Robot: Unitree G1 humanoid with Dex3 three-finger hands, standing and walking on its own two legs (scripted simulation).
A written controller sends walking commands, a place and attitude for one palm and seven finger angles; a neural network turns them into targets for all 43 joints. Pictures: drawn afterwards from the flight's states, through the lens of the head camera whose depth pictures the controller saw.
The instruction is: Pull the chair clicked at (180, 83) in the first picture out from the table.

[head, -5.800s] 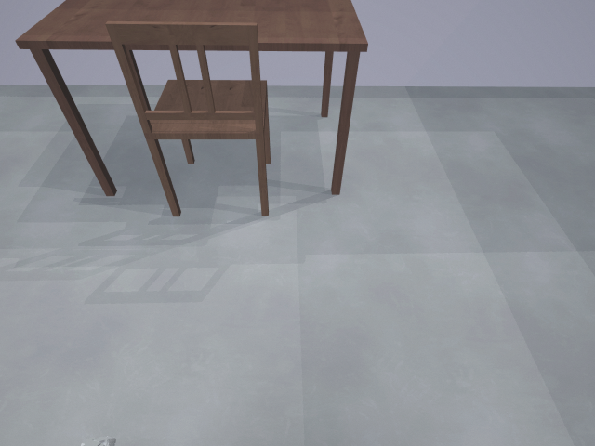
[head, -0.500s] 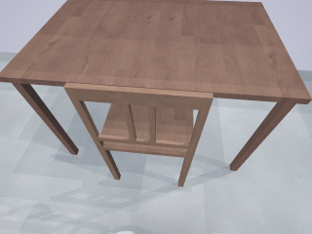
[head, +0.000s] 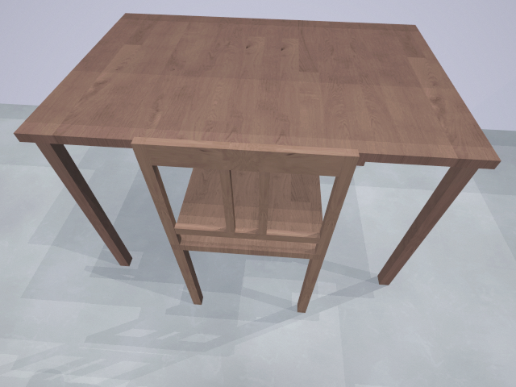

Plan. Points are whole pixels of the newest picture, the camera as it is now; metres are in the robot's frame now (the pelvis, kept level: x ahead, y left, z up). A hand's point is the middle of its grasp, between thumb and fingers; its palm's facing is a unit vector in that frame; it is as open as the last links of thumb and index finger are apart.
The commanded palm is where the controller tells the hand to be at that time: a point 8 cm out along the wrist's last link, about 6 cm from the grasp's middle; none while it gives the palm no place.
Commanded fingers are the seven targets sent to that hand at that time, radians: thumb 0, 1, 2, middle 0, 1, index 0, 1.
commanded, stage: come to a stop and stand still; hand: left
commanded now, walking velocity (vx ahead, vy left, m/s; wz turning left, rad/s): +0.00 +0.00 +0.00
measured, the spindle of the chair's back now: (228, 201) +0.53 +0.11 -0.11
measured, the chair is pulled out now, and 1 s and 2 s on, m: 0.00 0.00 0.00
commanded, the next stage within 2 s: look again from close up in 0.96 s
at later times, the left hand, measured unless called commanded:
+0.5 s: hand out of the picture -0.04 +0.12 -0.17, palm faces +0.04 -0.99 -0.15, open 7.3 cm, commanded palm none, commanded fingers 0.00 0.90 0.90 -0.20 -0.30 -0.20 -0.30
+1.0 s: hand out of the picture -0.02 +0.11 -0.17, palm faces +0.06 -0.98 -0.17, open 7.3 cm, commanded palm none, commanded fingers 0.00 0.90 0.90 -0.20 -0.30 -0.20 -0.30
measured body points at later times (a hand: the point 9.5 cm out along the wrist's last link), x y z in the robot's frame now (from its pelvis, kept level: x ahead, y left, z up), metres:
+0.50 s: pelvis -0.01 -0.03 +0.00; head -0.01 -0.03 +0.45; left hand -0.04 +0.17 -0.16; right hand -0.06 -0.23 -0.16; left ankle +0.02 +0.09 -0.74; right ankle -0.05 -0.11 -0.74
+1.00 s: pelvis +0.01 -0.04 +0.00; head +0.02 -0.05 +0.45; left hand -0.03 +0.16 -0.16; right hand +0.01 -0.26 -0.16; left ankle +0.02 +0.09 -0.74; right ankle -0.05 -0.11 -0.74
